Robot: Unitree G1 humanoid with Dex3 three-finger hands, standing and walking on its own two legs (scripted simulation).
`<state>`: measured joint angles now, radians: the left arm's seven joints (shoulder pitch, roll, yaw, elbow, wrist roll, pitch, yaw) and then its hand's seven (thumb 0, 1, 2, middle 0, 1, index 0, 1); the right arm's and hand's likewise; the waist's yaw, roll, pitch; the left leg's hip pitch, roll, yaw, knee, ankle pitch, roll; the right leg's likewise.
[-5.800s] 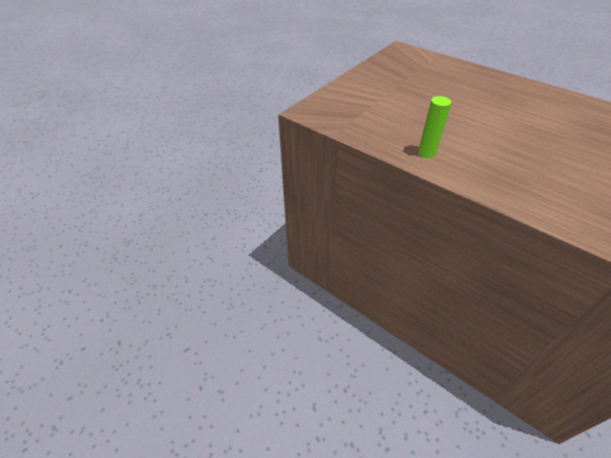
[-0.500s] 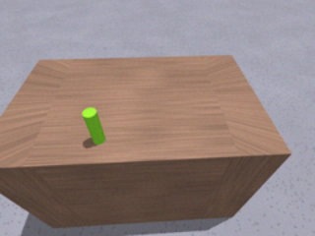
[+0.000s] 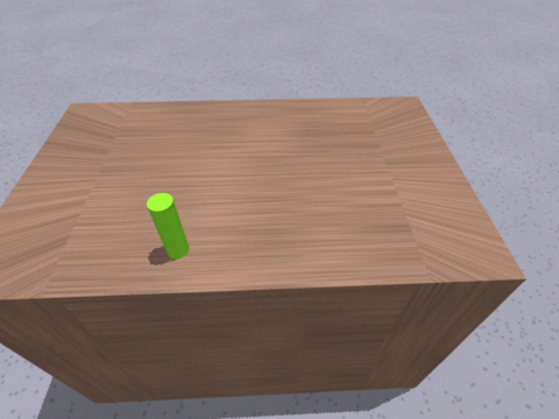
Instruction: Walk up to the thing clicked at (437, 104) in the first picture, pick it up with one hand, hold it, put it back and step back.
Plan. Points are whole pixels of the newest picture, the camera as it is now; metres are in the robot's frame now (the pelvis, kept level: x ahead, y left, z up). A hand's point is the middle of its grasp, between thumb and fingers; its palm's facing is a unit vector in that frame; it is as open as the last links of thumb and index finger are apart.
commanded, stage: stand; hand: left
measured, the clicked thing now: (169, 227) +0.46 +0.21 -0.01
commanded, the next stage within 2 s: rise first in 0.82 s
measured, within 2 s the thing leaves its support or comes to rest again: neither
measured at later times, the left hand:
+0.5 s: hand out of the picture +0.08 +0.25 -0.16, palm faces -0.03 -0.94 -0.34, open 7.4 cm
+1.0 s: hand out of the picture +0.09 +0.25 -0.15, palm faces +0.04 -0.94 -0.33, open 7.8 cm
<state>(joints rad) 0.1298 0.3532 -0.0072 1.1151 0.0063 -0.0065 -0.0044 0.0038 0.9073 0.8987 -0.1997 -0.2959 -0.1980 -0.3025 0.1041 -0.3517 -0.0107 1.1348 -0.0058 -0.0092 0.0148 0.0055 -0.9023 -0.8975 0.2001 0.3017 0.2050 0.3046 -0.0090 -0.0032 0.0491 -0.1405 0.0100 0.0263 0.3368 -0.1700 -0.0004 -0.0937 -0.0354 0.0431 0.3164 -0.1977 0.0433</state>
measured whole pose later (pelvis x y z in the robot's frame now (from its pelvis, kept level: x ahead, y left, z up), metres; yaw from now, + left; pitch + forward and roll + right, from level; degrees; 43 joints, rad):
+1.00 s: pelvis +0.00 +0.00 +0.00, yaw +1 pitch -1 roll +0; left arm 0.14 0.34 0.01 1.01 -0.05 -0.03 0.02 0.01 0.86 0.86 -0.17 -0.25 -0.16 -0.26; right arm 0.12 -0.34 -0.01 1.02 0.06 -0.04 -0.02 0.01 -0.86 -0.85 0.17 0.26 0.17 0.26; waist -0.01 0.00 0.07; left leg -0.18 0.01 0.02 0.38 -0.19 0.00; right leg -0.13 -0.03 0.03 0.36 -0.22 0.04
